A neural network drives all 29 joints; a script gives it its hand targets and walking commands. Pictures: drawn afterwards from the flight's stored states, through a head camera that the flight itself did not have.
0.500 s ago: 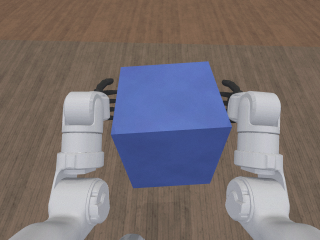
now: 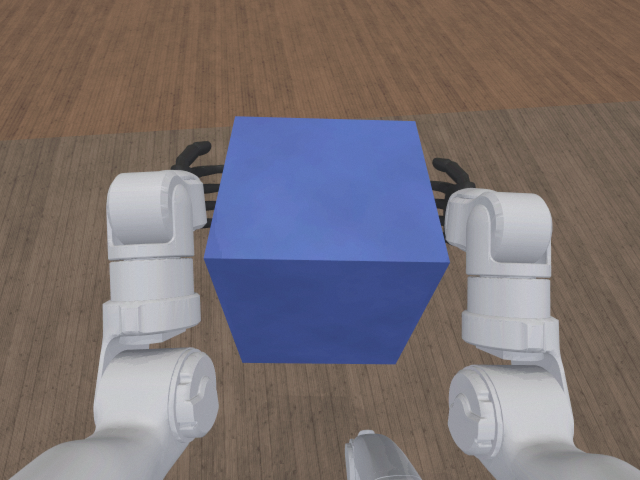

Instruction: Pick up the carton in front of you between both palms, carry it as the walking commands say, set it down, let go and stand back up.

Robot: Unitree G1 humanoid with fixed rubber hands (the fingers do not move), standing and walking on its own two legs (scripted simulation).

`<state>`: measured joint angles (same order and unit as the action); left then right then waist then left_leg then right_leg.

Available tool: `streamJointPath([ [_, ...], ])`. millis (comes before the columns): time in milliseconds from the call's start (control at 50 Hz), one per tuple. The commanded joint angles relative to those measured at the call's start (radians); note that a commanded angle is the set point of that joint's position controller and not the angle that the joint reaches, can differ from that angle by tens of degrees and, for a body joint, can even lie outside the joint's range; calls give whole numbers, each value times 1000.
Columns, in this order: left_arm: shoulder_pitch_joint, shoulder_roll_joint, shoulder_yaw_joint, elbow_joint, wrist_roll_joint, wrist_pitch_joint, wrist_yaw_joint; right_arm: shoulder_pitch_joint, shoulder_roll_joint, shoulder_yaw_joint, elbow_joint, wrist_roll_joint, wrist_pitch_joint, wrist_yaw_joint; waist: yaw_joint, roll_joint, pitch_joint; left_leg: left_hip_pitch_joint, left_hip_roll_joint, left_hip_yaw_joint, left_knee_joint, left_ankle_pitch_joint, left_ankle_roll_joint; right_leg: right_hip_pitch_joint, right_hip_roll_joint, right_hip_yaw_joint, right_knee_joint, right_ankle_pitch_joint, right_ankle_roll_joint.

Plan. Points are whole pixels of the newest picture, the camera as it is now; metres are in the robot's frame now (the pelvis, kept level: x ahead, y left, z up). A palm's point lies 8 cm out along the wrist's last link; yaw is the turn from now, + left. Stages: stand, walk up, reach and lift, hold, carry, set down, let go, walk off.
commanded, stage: carry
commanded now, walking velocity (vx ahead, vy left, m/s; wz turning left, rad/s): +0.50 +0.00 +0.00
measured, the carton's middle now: (322, 251) +0.38 -0.03 +0.08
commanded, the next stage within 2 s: none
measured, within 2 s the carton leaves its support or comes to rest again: neither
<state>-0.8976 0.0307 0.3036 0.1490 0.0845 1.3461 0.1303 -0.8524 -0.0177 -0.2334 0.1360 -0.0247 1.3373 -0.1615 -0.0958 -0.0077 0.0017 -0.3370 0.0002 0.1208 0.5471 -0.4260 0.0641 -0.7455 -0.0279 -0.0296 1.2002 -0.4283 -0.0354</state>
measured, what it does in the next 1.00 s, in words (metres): climbs: right foot 0.03 m higher, then left foot 0.04 m higher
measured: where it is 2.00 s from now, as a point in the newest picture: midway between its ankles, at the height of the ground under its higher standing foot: (291, 173)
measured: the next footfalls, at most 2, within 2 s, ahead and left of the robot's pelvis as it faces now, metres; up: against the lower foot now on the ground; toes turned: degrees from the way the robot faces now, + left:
right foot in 0.14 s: +0.29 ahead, -0.12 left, +0.03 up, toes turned -6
left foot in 0.54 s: +0.54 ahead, +0.09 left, +0.07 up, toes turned +7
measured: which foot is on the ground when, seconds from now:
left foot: down 0.00-0.14, up 0.16-0.52, down 0.54-0.94, up 0.96-1.00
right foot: up 0.00-0.12, down 0.14-0.58, up 0.60-0.92, down 0.94-1.00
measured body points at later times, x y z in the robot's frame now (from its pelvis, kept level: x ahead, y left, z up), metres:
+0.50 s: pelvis +0.32 -0.02 +0.03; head +0.35 -0.03 +0.48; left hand +0.71 +0.16 +0.21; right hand +0.73 -0.15 +0.21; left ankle +0.46 +0.09 -0.65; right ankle +0.24 -0.11 -0.70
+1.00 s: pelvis +0.65 -0.03 +0.06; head +0.66 -0.03 +0.51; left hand +1.04 +0.13 +0.24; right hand +1.04 -0.18 +0.24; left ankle +0.51 +0.08 -0.61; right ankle +0.75 -0.11 -0.64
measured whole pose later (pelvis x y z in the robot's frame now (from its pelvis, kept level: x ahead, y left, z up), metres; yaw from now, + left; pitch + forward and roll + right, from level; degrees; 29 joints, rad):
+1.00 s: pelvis +0.65 -0.03 +0.06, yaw +1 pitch +4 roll -2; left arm -0.92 0.01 0.27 0.22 0.10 1.32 0.12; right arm -0.89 -0.06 -0.27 0.20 -0.03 1.34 -0.14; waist 0.02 0.03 -0.06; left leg -0.30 0.05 0.02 0.96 -0.56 0.01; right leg -0.59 0.01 -0.16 0.73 -0.33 -0.07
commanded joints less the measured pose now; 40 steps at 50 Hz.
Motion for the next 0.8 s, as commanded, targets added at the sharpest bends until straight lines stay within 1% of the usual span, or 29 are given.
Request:
streamJointPath([
  [0, -700, -1025, -541, -83, -369, -19, -166, -944, 1113, 569, -211, 513, -29, 256, 29, 125, -498, 410, 241, -279, -165, 310, 168, -40, -33, -10, -220, 60, 9],
  [20, -690, -1016, -544, -73, -367, -14, -165, -915, 1098, 564, -192, 501, -24, 254, 28, 140, -488, 382, 235, -241, -171, 349, 154, 18, -23, -34, -311, 93, 7],
  [60, -667, -1004, -549, -36, -365, -4, -172, -875, 1075, 555, -140, 477, -15, 253, 44, 163, -474, 340, 216, -165, -150, 454, 117, 154, 30, -127, -455, 103, -3],
  [80, -659, -1003, -549, -9, -367, -2, -179, -856, 1067, 550, -109, 464, -12, 255, 67, 163, -481, 315, 210, -132, -95, 568, 95, 264, 73, -183, -508, 115, -13],
  [100, -643, -1012, -548, 29, -370, -3, -188, -842, 1062, 545, -78, 452, -10, 256, 114, 133, -508, 258, 185, -59, 34, 698, 61, 447, 117, -241, -596, 182, -27],
  [120, -633, -1017, -542, 68, -379, -6, -197, -820, 1059, 540, -44, 436, -9, 258, 158, 79, -587, 147, 149, -2, 211, 745, 12, 720, 104, -198, -612, 189, -56],
  [140, -620, -1019, -537, 89, -388, -11, -207, -820, 1047, 522, -21, 421, -8, 259, 206, -50, -680, -78, 97, -12, 449, 424, -38, 963, -126, 192, -689, -61, -124],
  [160, -649, -1026, -541, 97, -393, -23, -214, -825, 1060, 500, -7, 401, -6, 263, 183, -340, -680, -371, -69, -54, 671, -91, -67, 1096, -316, 678, -830, 62, -270],
  [180, -672, -1060, -541, 71, -417, -24, -222, -853, 1055, 487, -7, 386, -9, 260, 195, -248, -615, -489, -47, -138, 837, -126, -44, 1092, -318, 696, -822, 176, -286],
  [200, -727, -1096, -560, 24, -451, -28, -230, -848, 1056, 479, -7, 377, -13, 254, 200, -138, -565, -541, -17, -153, 908, -87, -27, 1046, -299, 591, -754, 365, -273],
  [220, -793, -1128, -589, -35, -493, -33, -235, -845, 1059, 469, -13, 369, -16, 246, 195, -33, -554, -545, 10, -156, 908, -45, -18, 999, -282, 489, -719, 482, -247],
  [240, -855, -1153, -613, -88, -530, -38, -239, -836, 1057, 459, -23, 360, -17, 237, 183, -17, -548, -533, 29, -156, 867, -9, -10, 956, -263, 421, -727, 472, -215],
  [260, -897, -1168, -626, -133, -559, -41, -239, -832, 1051, 451, -38, 348, -17, 226, 168, -36, -558, -505, 38, -157, 825, 2, -6, 932, -245, 372, -748, 388, -191],
  [280, -922, -1174, -634, -167, -579, -43, -238, -829, 1040, 444, -52, 338, -17, 216, 161, -59, -559, -497, 37, -147, 791, -5, -5, 916, -241, 350, -767, 336, -183],
  [340, -926, -1152, -629, -209, -593, -32, -234, -806, 997, 436, -74, 307, -13, 192, 162, -78, -536, -530, 43, -109, 682, -12, -12, 904, -249, 297, -811, 296, -206],
  [400, -863, -1125, -615, -147, -566, -16, -234, -756, 970, 439, -35, 278, 1, 186, 171, -86, -493, -496, 63, -84, 453, 50, -26, 875, -231, 200, -835, 342, -193],
  [460, -807, -1107, -600, -54, -528, -13, -242, -726, 976, 442, 39, 273, 6, 200, 170, -128, -450, -319, 3, 31, 227, 95, -16, 800, -190, 76, -825, 493, -145],
  [480, -791, -1105, -591, -24, -514, -15, -245, -721, 986, 441, 65, 276, 5, 207, 154, -141, -447, -222, -34, 76, 171, 87, -5, 767, -182, 38, -787, 587, -125],
  [500, -780, -1107, -582, 5, -505, -17, -248, -715, 1002, 438, 96, 281, 1, 216, 106, -135, -473, -55, -83, 126, 102, 129, 8, 712, -166, -21, -679, 730, -94],
  [520, -764, -1114, -572, 30, -496, -19, -251, -696, 1011, 431, 130, 290, -5, 224, 51, -104, -538, 186, -107, 146, 51, 166, 29, 626, -136, -94, -524, 839, -54],
  [540, -763, -1111, -560, 43, -480, -24, -253, -682, 1024, 430, 146, 306, -13, 233, -9, -25, -630, 475, 29, -68, 33, 68, 68, 436, -117, -93, -308, 603, -4],
  [560, -769, -1134, -543, 38, -469, -25, -257, -715, 1018, 431, 134, 315, -29, 237, -12, 292, -699, 662, 310, -665, -106, -56, 227, 126, 34, -59, -19, 176, 48],
  [580, -816, -1118, -546, 22, -463, -30, -253, -745, 1065, 450, 106, 342, -34, 243, -10, 288, -622, 671, 329, -840, -197, 113, 265, -45, 97, 25, 159, -104, 35],
  [600, -805, -1116, -543, 10, -445, -34, -240, -808, 1086, 477, 30, 378, -38, 248, 9, 171, -573, 637, 330, -726, -128, 263, 256, -112, 49, 69, 259, -86, 10],
  [620, -786, -1102, -526, -2, -427, -36, -228, -876, 1125, 511, -40, 421, -44, 252, 6, 50, -546, 574, 320, -623, -78, 409, 231, -129, 21, 67, 279, -56, 3],
  [640, -759, -1093, -523, -13, -415, -37, -215, -933, 1145, 535, -105, 459, -47, 253, 19, 20, -528, 515, 297, -544, -72, 421, 198, -119, -3, 75, 239, -33, -6],
  [680, -732, -1068, -520, -54, -398, -36, -190, -987, 1163, 566, -189, 510, -48, 253, 49, 72, -550, 460, 260, -443, -106, 287, 152, -66, -17, 63, 141, -8, -11],
  [720, -712, -1044, -529, -88, -383, -33, -170, -978, 1146, 570, -228, 525, -42, 253, 44, 108, -543, 459, 254, -399, -128, 258, 163, -88, -14, 29, 75, -16, -8],
  [780, -692, -1004, -544, -115, -363, -20, -153, -933, 1098, 570, -230, 517, -25, 251, 28, 116, -514, 448, 246, -309, -157, 278, 178, -89, -32, -4, -141, 25, 8],
])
